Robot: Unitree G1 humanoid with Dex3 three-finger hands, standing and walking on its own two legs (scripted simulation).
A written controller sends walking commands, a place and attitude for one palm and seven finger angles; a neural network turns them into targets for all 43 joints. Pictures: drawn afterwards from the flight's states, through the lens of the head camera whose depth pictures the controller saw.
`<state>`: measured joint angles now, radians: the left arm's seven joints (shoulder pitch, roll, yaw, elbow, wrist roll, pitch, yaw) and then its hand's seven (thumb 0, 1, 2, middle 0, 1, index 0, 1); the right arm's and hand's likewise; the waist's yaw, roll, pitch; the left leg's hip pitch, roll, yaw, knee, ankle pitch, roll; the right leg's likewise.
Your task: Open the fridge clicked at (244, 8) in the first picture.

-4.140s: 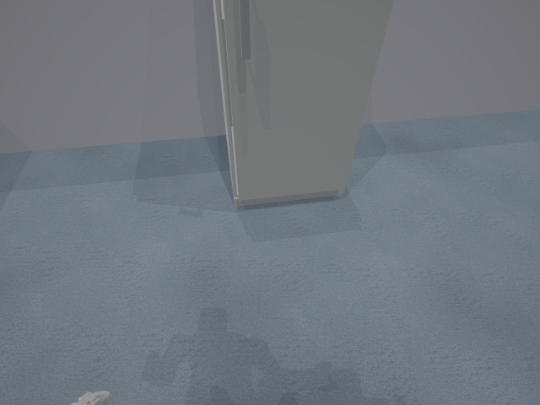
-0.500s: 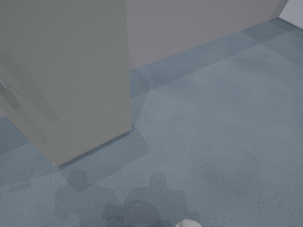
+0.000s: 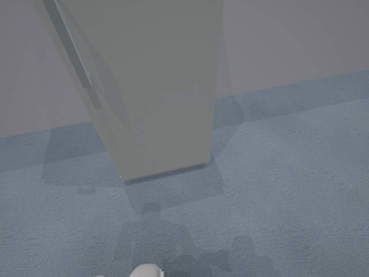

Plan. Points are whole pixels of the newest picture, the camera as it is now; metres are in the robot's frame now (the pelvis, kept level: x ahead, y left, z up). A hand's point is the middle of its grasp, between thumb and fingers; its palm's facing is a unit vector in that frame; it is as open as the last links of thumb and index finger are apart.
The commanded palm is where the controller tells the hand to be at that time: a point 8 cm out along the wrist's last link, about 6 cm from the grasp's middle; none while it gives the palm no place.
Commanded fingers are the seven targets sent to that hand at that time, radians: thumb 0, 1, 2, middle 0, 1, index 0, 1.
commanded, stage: turn to face it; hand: left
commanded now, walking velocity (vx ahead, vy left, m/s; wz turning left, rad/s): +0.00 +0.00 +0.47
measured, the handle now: (70, 41) +0.69 +0.36 +0.17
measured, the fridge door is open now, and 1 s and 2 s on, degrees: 0 0 0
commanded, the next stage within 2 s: take the last steps up to it in 0.46 s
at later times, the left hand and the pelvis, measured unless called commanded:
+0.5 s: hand out of the picture +0.00 +0.27 -0.17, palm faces +0.24 -0.94 -0.25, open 7.4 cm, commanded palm none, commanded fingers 0.00 0.90 0.90 -0.20 -0.30 -0.20 -0.30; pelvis -0.02 +0.05 +0.00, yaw +11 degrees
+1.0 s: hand out of the picture -0.09 +0.16 -0.16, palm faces +0.38 -0.90 -0.20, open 7.3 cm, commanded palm none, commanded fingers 0.00 0.90 0.90 -0.20 -0.30 -0.20 -0.30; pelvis +0.02 +0.02 +0.01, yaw +18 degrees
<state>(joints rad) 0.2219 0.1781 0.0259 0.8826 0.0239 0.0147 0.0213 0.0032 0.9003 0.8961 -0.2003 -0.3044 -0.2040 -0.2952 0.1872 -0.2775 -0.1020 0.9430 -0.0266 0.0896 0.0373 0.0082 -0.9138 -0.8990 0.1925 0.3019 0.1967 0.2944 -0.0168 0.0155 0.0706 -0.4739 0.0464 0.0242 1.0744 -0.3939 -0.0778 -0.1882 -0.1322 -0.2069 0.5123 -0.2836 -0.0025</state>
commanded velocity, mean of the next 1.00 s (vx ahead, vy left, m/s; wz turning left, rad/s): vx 0.14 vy -0.01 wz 0.18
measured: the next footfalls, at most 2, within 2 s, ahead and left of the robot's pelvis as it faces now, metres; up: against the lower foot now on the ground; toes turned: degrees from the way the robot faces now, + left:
left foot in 0.16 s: +0.01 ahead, +0.15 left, +0.00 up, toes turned +12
right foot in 0.64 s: +0.03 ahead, -0.08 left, +0.00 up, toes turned +10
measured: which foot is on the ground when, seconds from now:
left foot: up 0.00-0.14, down 0.16-0.66, up 0.68-1.00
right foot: down 0.00-0.16, up 0.18-0.62, down 0.64-1.00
